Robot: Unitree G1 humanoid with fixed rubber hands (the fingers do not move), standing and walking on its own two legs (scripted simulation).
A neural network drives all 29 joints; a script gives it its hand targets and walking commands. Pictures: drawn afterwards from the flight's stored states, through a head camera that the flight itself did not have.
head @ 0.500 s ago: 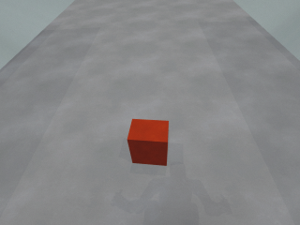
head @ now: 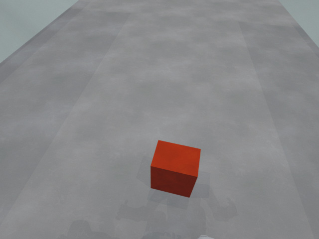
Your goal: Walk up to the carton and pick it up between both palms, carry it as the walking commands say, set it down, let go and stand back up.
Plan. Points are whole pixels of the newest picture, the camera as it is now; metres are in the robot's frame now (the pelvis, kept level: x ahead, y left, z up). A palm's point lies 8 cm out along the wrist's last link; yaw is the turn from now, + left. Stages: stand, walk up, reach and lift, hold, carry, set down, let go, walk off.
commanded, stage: walk up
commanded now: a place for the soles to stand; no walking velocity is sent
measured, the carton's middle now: (174, 169) +0.63 -0.08 -0.62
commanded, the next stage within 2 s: none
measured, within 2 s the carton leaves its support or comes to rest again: neither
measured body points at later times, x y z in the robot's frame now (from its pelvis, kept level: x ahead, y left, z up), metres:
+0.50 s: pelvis +0.09 -0.01 -0.02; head +0.11 +0.00 +0.43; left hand +0.18 +0.32 -0.12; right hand +0.19 -0.34 -0.11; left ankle +0.13 +0.09 -0.73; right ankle +0.14 -0.14 -0.73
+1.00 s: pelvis +0.11 -0.02 +0.01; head +0.12 -0.01 +0.46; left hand +0.22 +0.31 -0.11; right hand +0.25 -0.33 -0.09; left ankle +0.13 +0.09 -0.73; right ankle +0.14 -0.14 -0.73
